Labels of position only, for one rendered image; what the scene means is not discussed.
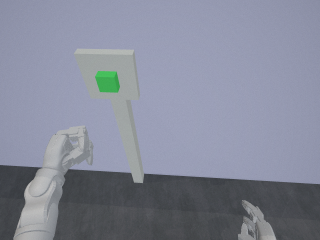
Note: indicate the left robot hand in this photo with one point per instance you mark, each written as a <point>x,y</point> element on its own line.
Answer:
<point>61,155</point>

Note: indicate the right robot hand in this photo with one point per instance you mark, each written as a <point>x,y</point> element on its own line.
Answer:
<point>259,228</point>

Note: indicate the button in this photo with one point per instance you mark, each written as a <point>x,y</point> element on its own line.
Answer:
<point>107,81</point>

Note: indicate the panel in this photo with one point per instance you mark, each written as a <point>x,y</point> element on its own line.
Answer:
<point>122,61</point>

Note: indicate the robot left forearm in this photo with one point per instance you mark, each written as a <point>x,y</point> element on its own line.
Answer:
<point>38,219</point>

